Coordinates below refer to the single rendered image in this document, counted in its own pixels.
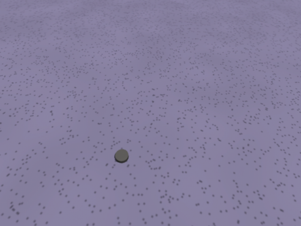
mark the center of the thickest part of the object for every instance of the tin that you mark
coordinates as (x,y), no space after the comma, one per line
(121,156)

